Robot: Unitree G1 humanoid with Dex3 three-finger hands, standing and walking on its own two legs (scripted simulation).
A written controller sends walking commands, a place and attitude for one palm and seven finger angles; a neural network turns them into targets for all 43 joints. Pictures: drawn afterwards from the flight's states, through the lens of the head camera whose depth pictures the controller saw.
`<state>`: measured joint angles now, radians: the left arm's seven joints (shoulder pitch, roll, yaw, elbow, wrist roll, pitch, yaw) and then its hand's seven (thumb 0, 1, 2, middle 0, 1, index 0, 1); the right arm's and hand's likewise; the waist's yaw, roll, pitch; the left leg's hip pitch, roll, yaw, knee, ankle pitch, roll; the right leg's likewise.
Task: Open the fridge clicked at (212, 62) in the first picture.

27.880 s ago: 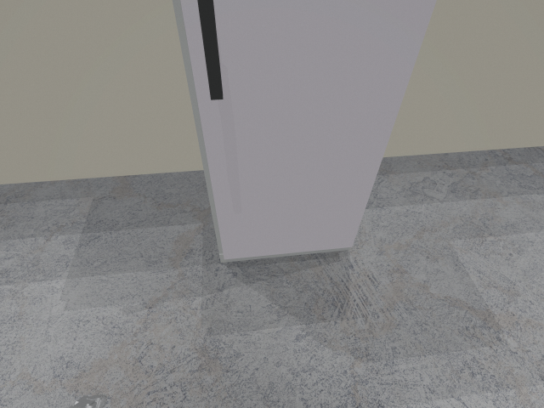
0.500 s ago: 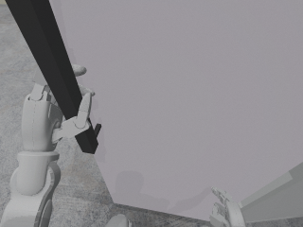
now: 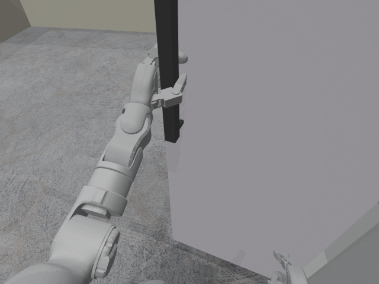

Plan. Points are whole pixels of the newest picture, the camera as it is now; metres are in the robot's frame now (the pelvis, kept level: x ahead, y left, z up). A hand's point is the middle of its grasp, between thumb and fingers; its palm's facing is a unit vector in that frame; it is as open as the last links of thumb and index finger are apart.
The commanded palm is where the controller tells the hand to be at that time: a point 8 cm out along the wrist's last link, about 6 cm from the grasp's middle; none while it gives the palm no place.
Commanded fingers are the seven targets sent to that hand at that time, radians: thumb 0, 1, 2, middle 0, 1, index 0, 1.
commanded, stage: stop walking and hold the door back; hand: left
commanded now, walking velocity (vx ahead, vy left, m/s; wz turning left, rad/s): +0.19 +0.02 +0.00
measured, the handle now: (174, 64) +0.44 +0.07 +0.27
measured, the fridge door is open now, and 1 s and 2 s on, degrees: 74 69 68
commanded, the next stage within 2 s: loosen the grip on the handle in 0.56 s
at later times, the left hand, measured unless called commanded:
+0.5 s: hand (180, 85) +0.42 +0.05 +0.24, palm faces -0.18 -0.98 -0.08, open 6.2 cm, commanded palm +0.41 +0.13 +0.22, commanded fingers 0.00 0.90 0.90 -0.45 -1.40 -0.45 -1.40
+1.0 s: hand (180, 81) +0.44 +0.05 +0.24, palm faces -0.10 -0.99 -0.08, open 11.9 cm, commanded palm +0.41 +0.11 +0.23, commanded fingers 0.00 -0.55 0.20 -0.34 -1.27 -0.34 -1.27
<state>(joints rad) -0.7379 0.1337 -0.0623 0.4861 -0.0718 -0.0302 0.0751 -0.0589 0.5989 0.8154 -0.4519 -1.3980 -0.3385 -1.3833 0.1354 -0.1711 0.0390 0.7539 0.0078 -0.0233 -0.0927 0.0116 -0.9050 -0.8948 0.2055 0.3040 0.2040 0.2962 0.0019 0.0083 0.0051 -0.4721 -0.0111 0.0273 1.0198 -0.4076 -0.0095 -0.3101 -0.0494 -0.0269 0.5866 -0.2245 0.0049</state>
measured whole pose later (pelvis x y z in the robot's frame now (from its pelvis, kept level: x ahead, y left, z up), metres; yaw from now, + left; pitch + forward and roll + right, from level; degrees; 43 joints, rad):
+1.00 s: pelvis +0.00 -0.02 +0.01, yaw -7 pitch +1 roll +1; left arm -0.72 0.26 0.17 0.66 -0.11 -0.29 -0.04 -0.02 -0.17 0.41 -0.43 -1.38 -0.29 -1.33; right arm 0.30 -0.25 0.01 0.71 0.04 -0.19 0.01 0.01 -0.91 -0.90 0.20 0.30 0.20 0.30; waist -0.04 0.01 -0.02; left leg -0.26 0.09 0.18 0.48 -0.21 -0.02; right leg -0.30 -0.05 -0.08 0.54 -0.26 -0.02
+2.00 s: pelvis +0.04 +0.02 +0.01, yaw -9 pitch +3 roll +0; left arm -0.60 0.35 0.24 0.51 -0.18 -0.22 -0.21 -0.01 -0.56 0.20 -0.25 -1.15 -0.26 -1.16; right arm 0.30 -0.24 0.03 0.68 0.04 -0.12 -0.06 0.01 -0.91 -0.90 0.20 0.30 0.20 0.30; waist -0.03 0.01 -0.04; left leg -0.28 0.03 0.12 0.52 -0.29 0.02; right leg -0.29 -0.07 -0.03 0.51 -0.27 0.04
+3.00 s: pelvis +0.02 -0.01 +0.01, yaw -7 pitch -2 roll +0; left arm -0.23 0.37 0.34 0.12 -0.32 -0.09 -0.36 -0.01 -0.56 0.20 -0.25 -1.15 -0.26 -1.16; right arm 0.22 -0.26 0.06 0.66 0.06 -0.20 -0.11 0.02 -0.91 -0.90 0.20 0.30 0.20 0.30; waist 0.03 0.04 -0.04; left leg -0.22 0.06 0.06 0.52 -0.27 -0.03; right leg -0.21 -0.04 -0.09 0.53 -0.29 0.00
